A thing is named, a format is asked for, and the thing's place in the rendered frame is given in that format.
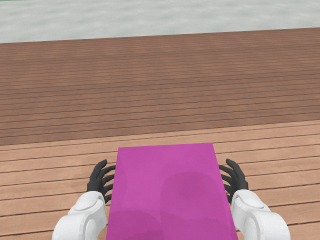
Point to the carton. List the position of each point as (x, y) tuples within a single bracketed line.
[(169, 192)]

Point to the left robot forearm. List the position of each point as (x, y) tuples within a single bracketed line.
[(85, 220)]

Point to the right robot hand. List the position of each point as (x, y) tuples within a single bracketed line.
[(237, 180)]

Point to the left robot hand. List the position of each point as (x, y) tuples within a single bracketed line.
[(97, 182)]

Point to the right robot forearm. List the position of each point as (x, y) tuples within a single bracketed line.
[(255, 220)]

